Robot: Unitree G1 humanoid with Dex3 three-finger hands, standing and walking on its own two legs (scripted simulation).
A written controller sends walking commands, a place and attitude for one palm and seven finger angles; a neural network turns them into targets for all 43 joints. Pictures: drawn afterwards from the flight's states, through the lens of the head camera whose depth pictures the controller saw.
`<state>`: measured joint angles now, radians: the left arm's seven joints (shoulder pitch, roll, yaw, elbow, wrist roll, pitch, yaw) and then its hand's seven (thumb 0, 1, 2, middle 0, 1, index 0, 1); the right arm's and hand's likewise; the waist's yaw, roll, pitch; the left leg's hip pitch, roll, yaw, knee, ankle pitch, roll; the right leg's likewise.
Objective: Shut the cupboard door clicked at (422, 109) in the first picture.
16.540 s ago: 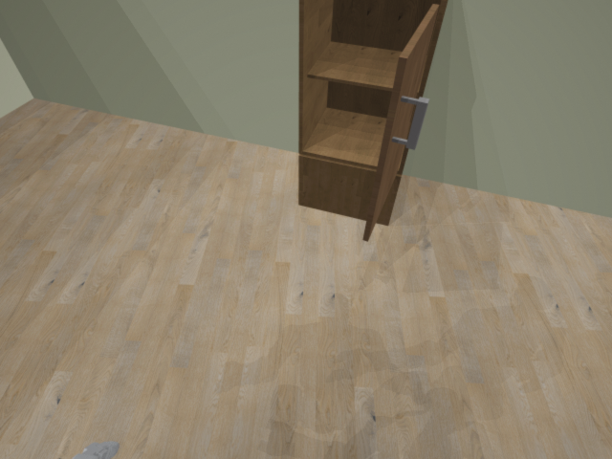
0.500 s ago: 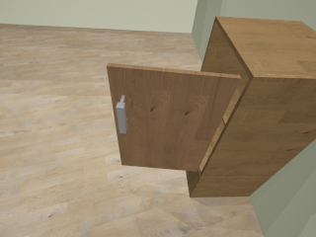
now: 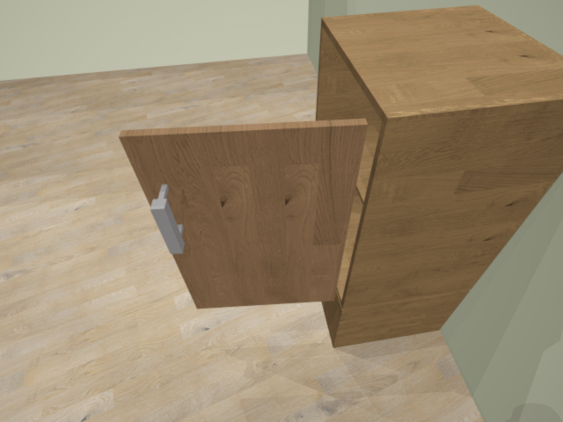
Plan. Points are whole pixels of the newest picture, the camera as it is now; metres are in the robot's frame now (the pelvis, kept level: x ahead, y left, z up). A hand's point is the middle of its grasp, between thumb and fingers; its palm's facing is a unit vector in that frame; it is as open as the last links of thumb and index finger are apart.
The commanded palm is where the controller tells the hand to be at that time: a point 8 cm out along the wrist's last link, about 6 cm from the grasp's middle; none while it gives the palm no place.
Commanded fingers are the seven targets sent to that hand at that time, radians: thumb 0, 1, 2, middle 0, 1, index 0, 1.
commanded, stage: look again from close up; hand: left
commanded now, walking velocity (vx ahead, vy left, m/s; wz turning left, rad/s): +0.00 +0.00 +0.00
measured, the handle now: (170, 219) +0.47 +0.21 +0.00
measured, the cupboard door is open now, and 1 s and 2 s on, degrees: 84 84 84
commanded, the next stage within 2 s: raise the hand and make a fist in 0.30 s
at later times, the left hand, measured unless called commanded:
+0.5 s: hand out of the picture +0.09 +0.15 -0.10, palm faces +0.25 -0.95 -0.20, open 7.3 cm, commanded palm +0.10 +0.19 -0.06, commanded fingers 0.00 0.90 0.90 -0.29 -0.40 -0.29 -0.40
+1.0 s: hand out of the picture +0.12 +0.17 -0.04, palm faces +0.06 -1.00 -0.04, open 5.3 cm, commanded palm +0.11 +0.21 -0.04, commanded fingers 0.00 0.90 0.90 -0.75 -0.90 -0.75 -0.90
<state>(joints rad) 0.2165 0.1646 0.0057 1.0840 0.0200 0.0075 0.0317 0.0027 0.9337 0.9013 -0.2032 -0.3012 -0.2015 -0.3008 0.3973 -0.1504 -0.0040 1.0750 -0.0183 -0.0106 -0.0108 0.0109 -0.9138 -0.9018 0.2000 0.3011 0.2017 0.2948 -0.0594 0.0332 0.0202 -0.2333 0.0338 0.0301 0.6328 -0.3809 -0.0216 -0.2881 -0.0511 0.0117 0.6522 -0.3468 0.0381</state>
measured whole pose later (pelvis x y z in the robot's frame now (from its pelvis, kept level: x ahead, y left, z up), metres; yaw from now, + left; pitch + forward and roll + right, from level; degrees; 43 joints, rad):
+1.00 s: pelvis -0.08 -0.01 -0.11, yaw +4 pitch +14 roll -2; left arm 0.41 0.21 0.04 -0.13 -0.20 -0.43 -0.18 0.02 0.90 0.90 -0.58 -0.71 -0.58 -0.71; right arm 0.18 -0.20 0.03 0.48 0.02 -0.26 -0.04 0.02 -0.91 -0.90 0.20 0.30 0.21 0.30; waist 0.05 0.01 -0.11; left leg -1.01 0.03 -0.07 1.33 -0.56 -0.03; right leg -1.00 -0.07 -0.06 1.27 -0.50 0.02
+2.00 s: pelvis -0.03 -0.01 -0.08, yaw +4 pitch +14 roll -2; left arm 0.38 0.25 0.18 -0.07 -0.30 -0.32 -0.29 0.01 0.90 0.90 -1.30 -1.50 -1.30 -1.50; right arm 0.26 -0.24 0.00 0.49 0.03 -0.16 -0.06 0.02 -0.91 -0.90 0.21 0.30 0.21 0.30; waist 0.01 0.03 -0.14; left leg -0.87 0.04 -0.06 1.19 -0.57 -0.04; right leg -0.88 -0.05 -0.06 1.14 -0.51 0.02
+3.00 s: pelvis -0.04 -0.01 -0.07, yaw +3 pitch +15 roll +0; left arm -0.10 0.24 0.17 0.33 -0.21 -0.31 -0.19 0.01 0.90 0.90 -1.30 -1.50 -1.30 -1.50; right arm 0.28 -0.25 0.01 0.57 0.04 -0.15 -0.05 0.02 -0.91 -0.90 0.20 0.30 0.21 0.30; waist -0.03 0.02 -0.13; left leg -0.86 0.03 -0.03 1.11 -0.51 -0.03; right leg -0.88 -0.06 -0.03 1.09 -0.46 0.02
